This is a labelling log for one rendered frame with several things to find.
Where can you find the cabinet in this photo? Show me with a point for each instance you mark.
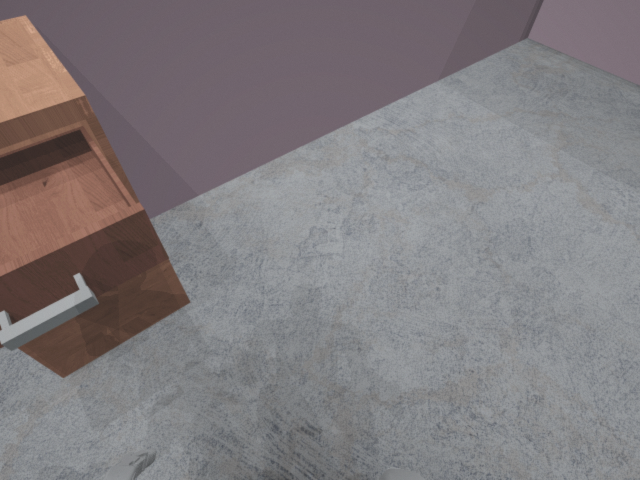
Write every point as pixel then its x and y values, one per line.
pixel 38 100

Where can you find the drawer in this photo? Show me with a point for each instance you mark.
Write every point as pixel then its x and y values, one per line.
pixel 64 211

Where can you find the handle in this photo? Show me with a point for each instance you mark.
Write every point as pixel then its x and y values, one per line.
pixel 15 335

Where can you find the left robot hand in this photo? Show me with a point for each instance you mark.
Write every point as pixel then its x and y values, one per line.
pixel 131 465

